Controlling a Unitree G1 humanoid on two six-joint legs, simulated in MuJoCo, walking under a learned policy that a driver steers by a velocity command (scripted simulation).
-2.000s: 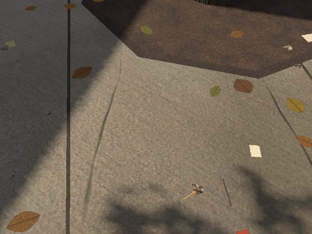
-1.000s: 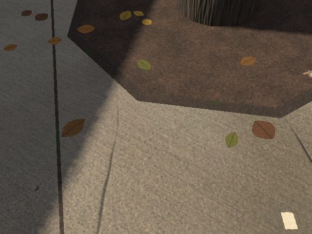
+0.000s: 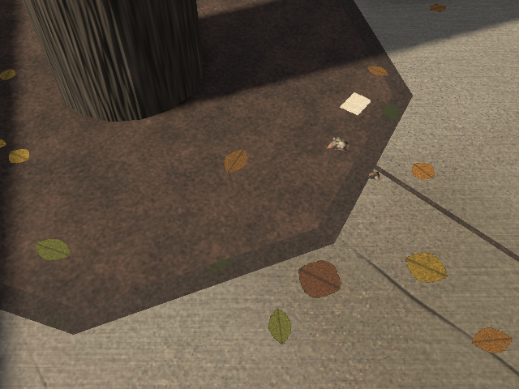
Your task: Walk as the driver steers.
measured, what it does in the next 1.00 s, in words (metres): walks ahead, turning right: right foot, then left foot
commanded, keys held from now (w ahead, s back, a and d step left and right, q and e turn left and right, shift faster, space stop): e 0.28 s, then w+e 0.24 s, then w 0.42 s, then w+q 0.06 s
